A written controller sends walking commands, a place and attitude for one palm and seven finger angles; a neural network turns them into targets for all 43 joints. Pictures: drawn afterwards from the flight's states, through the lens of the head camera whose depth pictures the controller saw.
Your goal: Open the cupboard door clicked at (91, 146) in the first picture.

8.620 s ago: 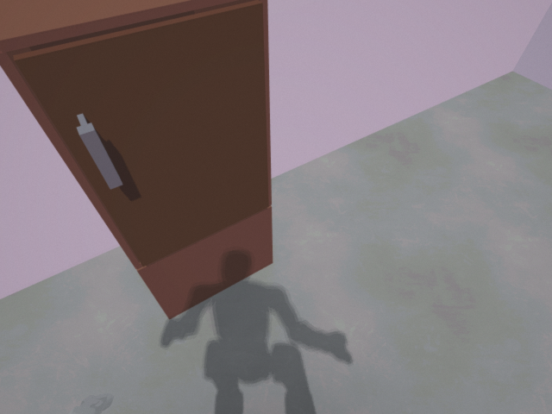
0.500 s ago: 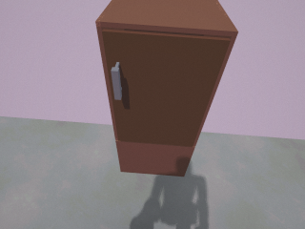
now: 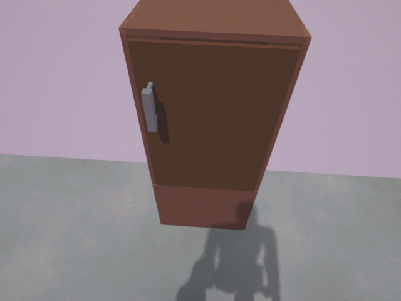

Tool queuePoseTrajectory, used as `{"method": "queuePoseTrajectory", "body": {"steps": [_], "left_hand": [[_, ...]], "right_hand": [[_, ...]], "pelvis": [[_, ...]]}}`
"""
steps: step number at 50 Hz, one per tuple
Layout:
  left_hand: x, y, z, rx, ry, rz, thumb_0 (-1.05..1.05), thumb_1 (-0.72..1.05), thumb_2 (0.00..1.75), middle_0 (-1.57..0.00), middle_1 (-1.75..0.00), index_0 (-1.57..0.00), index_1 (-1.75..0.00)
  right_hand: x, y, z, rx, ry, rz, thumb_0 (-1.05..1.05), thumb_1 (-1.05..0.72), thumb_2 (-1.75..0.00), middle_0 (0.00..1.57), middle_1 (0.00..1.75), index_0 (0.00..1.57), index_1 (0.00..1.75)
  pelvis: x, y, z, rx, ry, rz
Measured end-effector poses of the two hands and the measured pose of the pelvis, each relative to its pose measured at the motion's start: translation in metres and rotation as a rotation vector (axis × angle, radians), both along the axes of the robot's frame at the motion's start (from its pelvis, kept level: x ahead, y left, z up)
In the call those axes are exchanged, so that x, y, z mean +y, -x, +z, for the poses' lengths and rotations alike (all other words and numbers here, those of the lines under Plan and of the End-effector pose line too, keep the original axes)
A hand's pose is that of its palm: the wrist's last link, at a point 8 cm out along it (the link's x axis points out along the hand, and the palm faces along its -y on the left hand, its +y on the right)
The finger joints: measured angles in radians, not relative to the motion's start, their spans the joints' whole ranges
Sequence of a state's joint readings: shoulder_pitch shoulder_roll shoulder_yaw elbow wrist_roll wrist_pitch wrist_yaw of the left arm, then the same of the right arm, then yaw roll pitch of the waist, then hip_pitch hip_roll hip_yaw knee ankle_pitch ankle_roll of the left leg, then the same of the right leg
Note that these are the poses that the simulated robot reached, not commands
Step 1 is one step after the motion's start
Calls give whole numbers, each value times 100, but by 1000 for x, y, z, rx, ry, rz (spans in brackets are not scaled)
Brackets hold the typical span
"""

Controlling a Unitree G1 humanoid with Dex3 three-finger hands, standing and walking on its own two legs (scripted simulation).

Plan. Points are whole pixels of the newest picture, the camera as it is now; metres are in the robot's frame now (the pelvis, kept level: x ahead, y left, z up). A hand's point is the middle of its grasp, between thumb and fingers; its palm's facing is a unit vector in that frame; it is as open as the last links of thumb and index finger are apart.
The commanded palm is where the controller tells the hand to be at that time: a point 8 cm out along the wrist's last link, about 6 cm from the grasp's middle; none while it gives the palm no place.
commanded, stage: look again from close up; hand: left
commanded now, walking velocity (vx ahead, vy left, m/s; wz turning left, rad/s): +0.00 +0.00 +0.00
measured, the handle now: (151, 106) +0.59 +0.18 +0.06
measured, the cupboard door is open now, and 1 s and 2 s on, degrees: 0 0 0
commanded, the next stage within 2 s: raise the hand with hooked fingers in 0.32 s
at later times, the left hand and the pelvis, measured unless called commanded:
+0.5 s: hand out of the picture +0.05 +0.17 -0.15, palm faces +0.15 -0.96 -0.23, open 7.2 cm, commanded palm +0.12 +0.20 -0.07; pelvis +0.02 -0.01 +0.00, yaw +0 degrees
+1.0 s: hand (109, 280) +0.16 +0.18 -0.02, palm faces +0.21 -0.97 -0.12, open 9.5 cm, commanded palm +0.16 +0.23 -0.02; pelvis +0.03 -0.05 -0.08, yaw +4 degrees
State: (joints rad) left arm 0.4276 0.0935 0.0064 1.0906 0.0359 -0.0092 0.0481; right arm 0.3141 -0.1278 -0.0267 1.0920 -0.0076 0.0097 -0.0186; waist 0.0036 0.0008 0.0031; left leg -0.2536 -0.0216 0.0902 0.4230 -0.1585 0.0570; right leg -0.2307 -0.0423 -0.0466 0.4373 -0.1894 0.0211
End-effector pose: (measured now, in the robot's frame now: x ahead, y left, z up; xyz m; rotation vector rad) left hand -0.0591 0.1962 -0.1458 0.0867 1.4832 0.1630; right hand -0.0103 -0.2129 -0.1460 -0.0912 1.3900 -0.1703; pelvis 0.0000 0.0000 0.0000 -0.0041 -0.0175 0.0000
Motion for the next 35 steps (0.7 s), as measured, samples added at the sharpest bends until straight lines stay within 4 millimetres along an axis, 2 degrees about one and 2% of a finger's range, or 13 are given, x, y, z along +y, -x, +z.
{"method": "queuePoseTrajectory", "body": {"steps": [16, 22, 23, 24, 26, 28, 30, 32, 35], "left_hand": [[-5, -50, -1, -86, -2, -32, 0, 91, 90, -20, -30, -20, -30], [-2, -57, -3, -87, -8, -41, 0, 91, 90, -20, -30, -20, -30], [3, -63, 2, -105, -24, -10, 2, 93, 90, -20, -30, -20, -30], [13, -75, 12, -169, -59, 21, 4, 95, 90, -21, -30, -20, -30], [33, -112, 43, -424, -155, 43, 6, 97, 89, -21, -31, -21, -30], [41, -153, 78, -653, -205, 56, 6, 95, 88, -21, -32, -20, -32], [35, -195, 114, -889, -204, 26, 6, 92, 87, -20, -33, -20, -33], [20, -232, 142, -1111, -161, -21, 5, 88, 86, -20, -35, -20, -35], [-7, -265, 157, -1371, -9, -73, 3, 80, 84, -20, -39, -20, -39]], "right_hand": [[3, 1, 0, 34, -24, -10, 0, -91, -90, 20, 29, 20, 30], [3, -2, 0, 39, -21, -3, 0, -91, -90, 20, 29, 20, 30], [1, -5, 1, 17, -7, 4, 1, -92, -90, 20, 30, 20, 30], [-5, -10, 4, -41, 17, 13, 2, -93, -90, 20, 30, 20, 30], [-17, -28, 9, -186, 61, 21, 3, -94, -90, 20, 30, 20, 30], [-30, -54, 14, -327, 89, 27, 3, -94, -90, 20, 30, 20, 30], [-41, -84, 19, -468, 115, 46, 3, -93, -90, 20, 30, 20, 30], [-50, -117, 26, -597, 135, 71, 3, -93, -90, 20, 30, 20, 30], [-60, -162, 43, -748, 158, 109, 2, -92, -90, 20, 29, 20, 30]], "pelvis": [[-9, -12, 1, -1, 1, 0], [-8, -15, 0, 0, 7, 1], [-8, -15, -1, -5, 8, 3], [-8, -16, -2, -8, 3, 3], [-9, -19, -5, 0, -7, 12], [-7, -20, -8, 5, -9, 29], [-6, -19, -12, 11, -4, 41], [-6, -18, -18, 35, -3, 47], [-12, -16, -30, 91, -11, 30]]}}
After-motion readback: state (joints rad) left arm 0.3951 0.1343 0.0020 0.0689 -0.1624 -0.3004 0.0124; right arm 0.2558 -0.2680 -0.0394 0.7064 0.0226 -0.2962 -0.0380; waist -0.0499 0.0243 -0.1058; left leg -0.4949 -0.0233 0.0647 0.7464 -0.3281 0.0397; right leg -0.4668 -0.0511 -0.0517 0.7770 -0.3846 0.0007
